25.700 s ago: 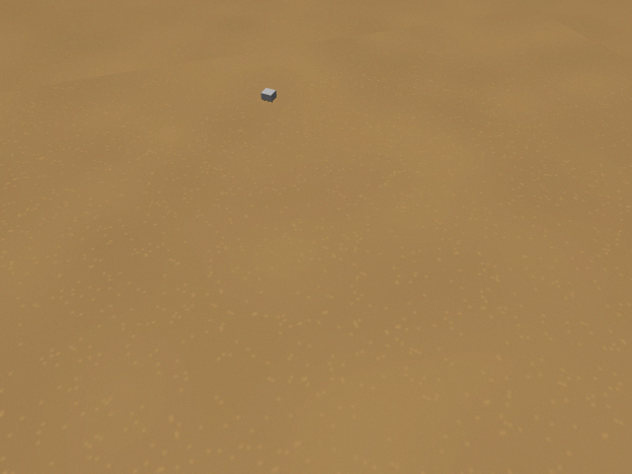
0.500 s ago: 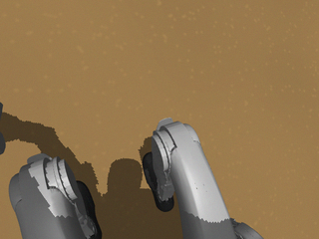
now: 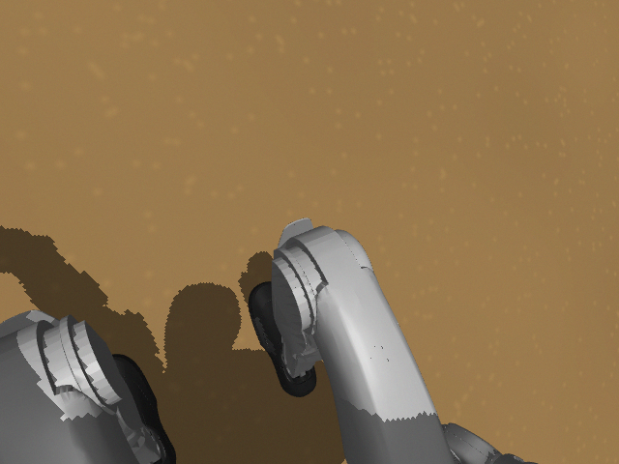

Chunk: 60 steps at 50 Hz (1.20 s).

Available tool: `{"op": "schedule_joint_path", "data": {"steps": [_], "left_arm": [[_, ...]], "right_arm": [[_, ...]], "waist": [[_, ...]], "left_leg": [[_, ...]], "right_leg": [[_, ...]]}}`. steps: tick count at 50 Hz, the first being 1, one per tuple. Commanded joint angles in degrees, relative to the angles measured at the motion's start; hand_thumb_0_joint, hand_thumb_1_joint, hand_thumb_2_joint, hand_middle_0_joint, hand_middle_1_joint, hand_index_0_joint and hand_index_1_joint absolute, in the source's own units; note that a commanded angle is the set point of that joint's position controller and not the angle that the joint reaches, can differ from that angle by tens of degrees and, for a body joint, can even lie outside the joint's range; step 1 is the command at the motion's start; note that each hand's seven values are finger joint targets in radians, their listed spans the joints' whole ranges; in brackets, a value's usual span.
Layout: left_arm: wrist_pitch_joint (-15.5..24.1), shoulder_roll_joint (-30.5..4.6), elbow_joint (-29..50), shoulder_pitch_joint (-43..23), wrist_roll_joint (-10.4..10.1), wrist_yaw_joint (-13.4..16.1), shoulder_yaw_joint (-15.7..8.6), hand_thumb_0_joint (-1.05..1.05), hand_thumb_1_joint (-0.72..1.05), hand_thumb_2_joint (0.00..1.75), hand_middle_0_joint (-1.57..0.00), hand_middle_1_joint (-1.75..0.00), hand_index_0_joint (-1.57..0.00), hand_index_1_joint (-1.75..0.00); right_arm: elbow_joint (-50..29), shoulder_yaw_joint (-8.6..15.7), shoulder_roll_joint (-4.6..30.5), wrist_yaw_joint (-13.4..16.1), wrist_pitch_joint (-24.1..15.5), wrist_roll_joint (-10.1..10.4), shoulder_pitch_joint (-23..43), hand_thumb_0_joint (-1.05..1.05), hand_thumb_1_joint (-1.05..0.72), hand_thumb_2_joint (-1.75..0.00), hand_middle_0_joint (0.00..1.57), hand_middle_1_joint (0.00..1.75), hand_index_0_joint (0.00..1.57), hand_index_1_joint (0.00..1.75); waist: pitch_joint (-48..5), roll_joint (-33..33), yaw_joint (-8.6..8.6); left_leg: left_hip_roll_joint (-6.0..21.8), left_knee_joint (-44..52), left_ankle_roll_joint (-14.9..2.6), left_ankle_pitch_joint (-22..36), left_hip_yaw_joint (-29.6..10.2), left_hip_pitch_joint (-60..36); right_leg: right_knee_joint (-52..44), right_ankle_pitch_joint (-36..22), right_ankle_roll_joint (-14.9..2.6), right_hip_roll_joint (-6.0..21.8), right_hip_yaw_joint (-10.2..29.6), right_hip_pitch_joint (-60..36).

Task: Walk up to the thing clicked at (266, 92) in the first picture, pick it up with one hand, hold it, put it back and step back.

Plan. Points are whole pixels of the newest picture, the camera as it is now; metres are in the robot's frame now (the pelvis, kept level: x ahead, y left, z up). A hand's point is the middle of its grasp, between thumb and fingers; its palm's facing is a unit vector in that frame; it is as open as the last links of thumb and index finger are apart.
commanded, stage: rest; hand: left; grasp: from above
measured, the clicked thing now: out of the picture +0.43 +0.33 -0.25
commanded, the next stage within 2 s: open in 1.18 s
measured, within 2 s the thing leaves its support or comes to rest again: rests again in 1.74 s
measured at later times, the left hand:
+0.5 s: hand out of the picture +0.43 +0.32 -0.24, palm faces -0.06 -0.45 -0.89, open 9.1 cm
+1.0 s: hand out of the picture +0.43 +0.32 -0.26, palm faces -0.05 -0.45 -0.89, open 9.1 cm
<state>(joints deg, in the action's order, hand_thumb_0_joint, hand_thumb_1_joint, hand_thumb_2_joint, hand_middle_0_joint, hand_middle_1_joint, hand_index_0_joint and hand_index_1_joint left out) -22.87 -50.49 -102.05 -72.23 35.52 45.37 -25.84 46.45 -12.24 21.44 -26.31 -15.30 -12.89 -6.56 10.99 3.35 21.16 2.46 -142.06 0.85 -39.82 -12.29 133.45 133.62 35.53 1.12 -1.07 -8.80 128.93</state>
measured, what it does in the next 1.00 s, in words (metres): stands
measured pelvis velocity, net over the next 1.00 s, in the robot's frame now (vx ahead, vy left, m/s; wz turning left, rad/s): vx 0.00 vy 0.01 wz -0.04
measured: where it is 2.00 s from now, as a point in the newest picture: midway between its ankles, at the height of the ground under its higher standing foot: (222, 395)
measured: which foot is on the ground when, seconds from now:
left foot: down 0.00-1.00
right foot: down 0.00-1.00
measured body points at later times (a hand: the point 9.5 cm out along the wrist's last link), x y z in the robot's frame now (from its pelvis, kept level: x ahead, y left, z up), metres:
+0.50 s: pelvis +0.00 +0.00 +0.00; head +0.29 +0.09 +0.32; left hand +0.44 +0.34 -0.19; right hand +0.00 -0.25 -0.06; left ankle +0.07 +0.13 -0.28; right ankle +0.12 -0.11 -0.28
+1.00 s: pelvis +0.00 +0.01 +0.00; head +0.30 +0.10 +0.31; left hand +0.44 +0.34 -0.21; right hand +0.00 -0.24 -0.06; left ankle +0.07 +0.13 -0.28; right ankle +0.12 -0.11 -0.28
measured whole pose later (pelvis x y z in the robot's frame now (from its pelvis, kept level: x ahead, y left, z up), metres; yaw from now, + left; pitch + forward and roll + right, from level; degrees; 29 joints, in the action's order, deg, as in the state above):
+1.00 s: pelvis +0.00 +0.01 +0.00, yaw -2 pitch +26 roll -14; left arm -20.8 -56.3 -102.3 -70.9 31.0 47.7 -23.7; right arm 41.9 -18.4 23.3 -27.0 -18.7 -12.5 -5.2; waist 16.0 7.6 23.6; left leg 2.3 -144.5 0.7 -40.6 -15.6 132.3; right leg 133.5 35.3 2.0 -1.8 -11.3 126.2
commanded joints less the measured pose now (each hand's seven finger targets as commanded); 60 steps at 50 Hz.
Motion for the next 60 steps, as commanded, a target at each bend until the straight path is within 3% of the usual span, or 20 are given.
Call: {"op": "schedule_joint_path", "data": {"steps": [1,8,21,27,30,33,36,41,42,43,46,54,58,60], "left_arm": [[0.9,-13.0,5.1,-15.0,0.2,3.0,1.6,0.00,1.00,0.73,-1.36,-0.51,-1.33,-0.54],[1.6,-13.3,4.6,-14.4,0.0,3.1,3.0,0.00,1.00,0.76,-1.36,-0.51,-1.33,-0.55],[2.0,-14.8,4.0,-13.6,-1.1,4.3,3.1,0.00,0.98,0.75,-1.35,-0.47,-1.31,-0.52],[2.4,-15.8,4.5,-12.9,-2.3,4.5,2.9,0.00,0.96,0.74,-1.35,-0.46,-1.30,-0.51],[2.2,-16.0,4.7,-13.0,-2.8,4.6,2.7,0.00,0.94,0.75,-1.33,-0.46,-1.28,-0.52],[2.3,-15.6,5.3,-12.8,-2.9,4.4,3.5,0.00,0.96,0.74,-1.33,-0.47,-1.29,-0.51],[2.2,-17.1,5.1,-12.7,-3.0,4.5,3.2,0.00,0.94,0.72,-1.32,-0.45,-1.28,-0.50],[2.3,-17.7,4.9,-12.0,-2.8,4.6,2.9,0.00,0.92,0.75,-1.32,-0.44,-1.26,-0.51],[2.2,-16.9,5.6,-11.8,-3.0,4.4,4.0,0.00,0.94,0.74,-1.32,-0.45,-1.27,-0.51],[2.3,-17.8,4.8,-11.8,-2.8,4.9,3.0,0.00,0.92,0.74,-1.33,-0.43,-1.27,-0.50],[2.3,-17.0,5.2,-12.2,-3.3,4.6,4.3,0.00,0.94,0.73,-1.31,-0.47,-1.27,-0.52],[2.7,-17.5,5.0,-11.1,-4.5,4.0,4.5,0.00,0.89,0.73,-1.28,-0.45,-1.23,-0.51],[2.8,-18.5,4.3,-11.2,-4.2,4.5,4.1,0.00,0.87,0.73,-1.28,-0.44,-1.22,-0.50],[2.9,-18.4,4.8,-11.8,-3.8,4.4,5.0,0.00,0.88,0.73,-1.26,-0.47,-1.22,-0.52]], "right_arm": [[2.4,3.2,17.9,-0.3,-0.4,0.3,-15.4,0.00,-0.91,-0.91,0.20,0.30,0.20,0.30],[1.1,2.0,18.0,-0.5,-1.0,0.3,-14.1,0.00,-0.91,-0.91,0.20,0.30,0.20,0.30],[-0.6,0.4,19.4,-0.8,-2.1,0.5,-12.7,0.00,-0.91,-0.91,0.20,0.30,0.20,0.30],[-0.7,0.1,20.2,-0.7,-2.6,0.6,-12.7,0.00,-0.91,-0.91,0.20,0.30,0.20,0.30],[-0.7,-0.4,20.0,-0.8,-2.6,0.7,-12.7,0.00,-0.91,-0.91,0.20,0.30,0.20,0.30],[-1.2,-0.7,20.2,-1.0,-2.5,0.5,-13.6,0.00,-0.91,-0.91,0.20,0.30,0.20,0.30],[-0.9,-1.0,20.6,-0.8,-2.9,0.6,-12.6,0.00,-0.91,-0.91,0.20,0.30,0.20,0.30],[-1.2,-1.4,20.6,-0.7,-3.1,0.9,-12.7,0.00,-0.91,-0.91,0.20,0.30,0.20,0.30],[-2.1,-1.8,20.3,-0.7,-3.1,0.6,-12.4,0.00,-0.91,-0.91,0.20,0.30,0.20,0.30],[-1.3,-1.5,20.9,-0.6,-3.1,0.9,-13.2,0.00,-0.91,-0.91,0.20,0.30,0.20,0.30],[-1.7,-1.7,20.8,-0.7,-3.5,0.6,-11.9,0.00,-0.91,-0.91,0.20,0.30,0.20,0.30],[-2.4,-2.5,21.4,-0.3,-4.0,0.7,-12.0,0.00,-0.91,-0.91,0.20,0.30,0.20,0.30],[-2.0,-2.8,21.7,-0.1,-4.1,0.8,-12.2,0.00,-0.91,-0.91,0.20,0.30,0.20,0.30],[-2.8,-3.0,21.9,-0.4,-4.2,0.6,-12.3,0.00,-0.91,-0.91,0.20,0.30,0.20,0.30]], "waist": [[-42.3,-24.2,3.06],[-39.9,-24.3,4.00],[-36.3,-23.8,5.21],[-36.2,-24.2,5.62],[-36.4,-25.2,5.21],[-37.3,-25.5,5.95],[-35.6,-24.8,5.76],[-36.0,-24.9,5.51],[-35.8,-24.9,6.14],[-36.1,-25.6,5.97],[-33.9,-25.4,6.81],[-33.3,-23.7,7.10],[-33.9,-25.4,6.82],[-33.1,-26.0,7.64]], "left_leg": [[0.8,13.7,-0.76,11.3,4.9,-26.4],[0.8,13.0,-0.61,10.6,4.1,-26.5],[0.9,12.6,-0.84,9.3,2.9,-26.3],[1.0,13.0,-0.90,8.4,2.5,-26.4],[1.3,12.8,-0.54,10.4,2.2,-27.7],[1.2,12.2,-0.62,12.6,2.5,-27.9],[1.2,12.0,-0.86,9.9,2.6,-26.3],[1.4,12.1,-0.77,10.4,2.2,-26.8],[1.2,11.8,-0.64,11.0,2.1,-27.6],[1.5,12.2,-0.68,10.7,1.9,-27.8],[1.3,12.4,-0.49,9.3,1.4,-28.3],[1.4,11.7,-0.85,9.6,1.7,-26.3],[1.7,12.2,-0.34,10.7,0.9,-28.4],[1.6,12.2,-0.37,10.6,0.6,-28.5]], "right_leg": [[-12.5,-13.6,-1.44,-2.4,-4.6,-26.0],[-11.6,-13.3,-1.47,-2.2,-5.3,-24.7],[-11.9,-13.1,-1.17,-2.1,-6.2,-24.2],[-12.4,-12.6,-1.10,-2.6,-6.3,-25.3],[-11.6,-14.4,-1.17,-2.3,-6.6,-25.0],[-11.7,-16.4,-1.12,-2.6,-6.5,-26.5],[-12.2,-14.3,-0.87,-2.5,-6.5,-26.0],[-12.0,-14.7,-0.98,-2.7,-6.6,-26.7],[-11.6,-15.3,-1.00,-2.7,-6.9,-26.8],[-12.3,-14.9,-1.09,-2.9,-6.9,-26.7],[-11.1,-14.0,-1.03,-2.3,-7.5,-25.2],[-12.1,-14.5,-0.74,-2.8,-7.1,-26.9],[-11.5,-15.5,-1.06,-2.8,-7.6,-26.7],[-11.0,-15.0,-1.11,-2.6,-8.1,-26.1]]}}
